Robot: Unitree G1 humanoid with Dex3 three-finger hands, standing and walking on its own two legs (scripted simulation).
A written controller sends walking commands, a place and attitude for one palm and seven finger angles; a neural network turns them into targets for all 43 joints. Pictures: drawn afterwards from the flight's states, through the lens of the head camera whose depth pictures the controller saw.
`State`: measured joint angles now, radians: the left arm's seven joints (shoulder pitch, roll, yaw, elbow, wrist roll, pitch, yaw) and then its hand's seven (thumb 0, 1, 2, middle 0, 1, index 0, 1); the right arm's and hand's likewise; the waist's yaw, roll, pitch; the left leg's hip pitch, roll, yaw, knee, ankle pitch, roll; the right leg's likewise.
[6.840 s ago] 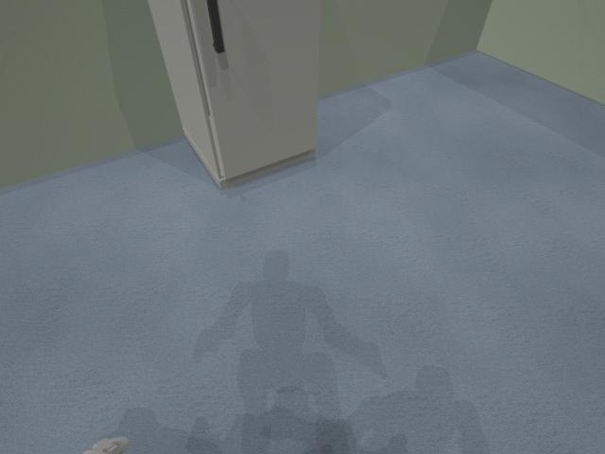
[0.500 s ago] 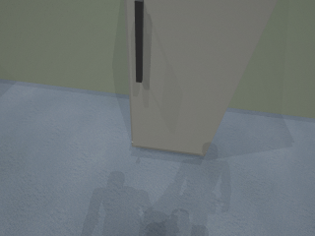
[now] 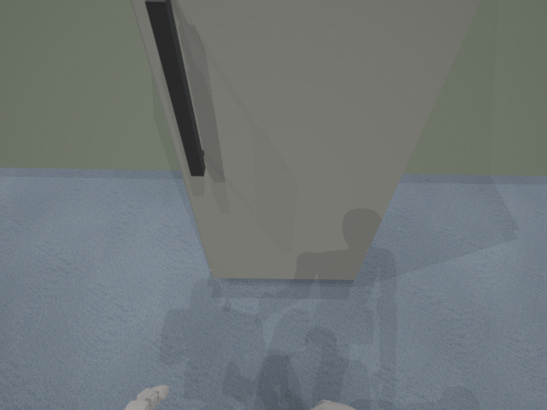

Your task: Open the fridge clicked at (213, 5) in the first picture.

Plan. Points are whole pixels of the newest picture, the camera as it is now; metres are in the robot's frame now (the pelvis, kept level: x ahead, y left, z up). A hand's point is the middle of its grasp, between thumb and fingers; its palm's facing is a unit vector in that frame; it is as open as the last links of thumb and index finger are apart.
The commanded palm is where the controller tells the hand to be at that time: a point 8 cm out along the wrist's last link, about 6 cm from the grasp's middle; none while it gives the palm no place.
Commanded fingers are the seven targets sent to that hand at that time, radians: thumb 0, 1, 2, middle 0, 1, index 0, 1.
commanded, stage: take the last steps up to it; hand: left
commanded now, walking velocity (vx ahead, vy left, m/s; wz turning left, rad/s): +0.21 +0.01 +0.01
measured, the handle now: (184, 96) +0.60 +0.17 +0.13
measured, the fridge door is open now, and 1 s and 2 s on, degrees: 0 0 0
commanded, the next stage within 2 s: come to a stop and stand still in 0.14 s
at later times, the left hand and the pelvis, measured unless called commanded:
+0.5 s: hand out of the picture +0.14 +0.22 -0.16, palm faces +0.01 -0.98 -0.20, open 7.3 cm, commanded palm none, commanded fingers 0.00 0.90 0.90 -0.20 -0.30 -0.20 -0.30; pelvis +0.13 +0.04 +0.02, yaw -3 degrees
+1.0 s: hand (188, 394) +0.17 +0.14 -0.12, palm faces +0.01 -0.96 -0.29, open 7.3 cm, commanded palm none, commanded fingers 0.00 0.90 0.90 -0.20 -0.30 -0.20 -0.30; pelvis +0.10 -0.04 +0.03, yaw -3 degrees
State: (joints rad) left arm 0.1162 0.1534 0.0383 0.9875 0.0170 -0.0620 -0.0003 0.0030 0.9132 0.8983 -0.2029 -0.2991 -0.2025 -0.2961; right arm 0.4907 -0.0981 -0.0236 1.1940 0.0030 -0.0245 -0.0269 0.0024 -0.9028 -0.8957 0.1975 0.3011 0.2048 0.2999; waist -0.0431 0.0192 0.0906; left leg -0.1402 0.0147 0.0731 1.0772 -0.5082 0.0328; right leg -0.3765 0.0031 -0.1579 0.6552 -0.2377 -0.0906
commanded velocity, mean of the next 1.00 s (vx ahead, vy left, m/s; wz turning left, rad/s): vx -0.04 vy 0.03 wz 0.00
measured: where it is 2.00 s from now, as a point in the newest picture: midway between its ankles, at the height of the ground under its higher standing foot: outside the picture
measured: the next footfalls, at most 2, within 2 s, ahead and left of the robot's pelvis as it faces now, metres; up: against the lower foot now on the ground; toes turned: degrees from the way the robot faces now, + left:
left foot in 0.30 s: +0.21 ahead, +0.16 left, +0.00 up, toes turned +6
right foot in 0.72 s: +0.14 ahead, -0.09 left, +0.00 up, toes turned -1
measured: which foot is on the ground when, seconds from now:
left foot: up 0.00-0.28, down 0.30-0.72, up 0.74-1.00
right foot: down 0.00-0.34, up 0.36-0.70, down 0.72-1.00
